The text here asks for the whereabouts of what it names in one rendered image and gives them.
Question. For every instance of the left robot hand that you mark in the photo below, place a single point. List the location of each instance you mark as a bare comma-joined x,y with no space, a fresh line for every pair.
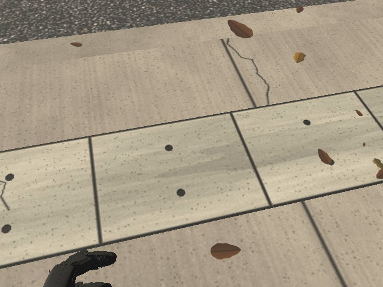
65,273

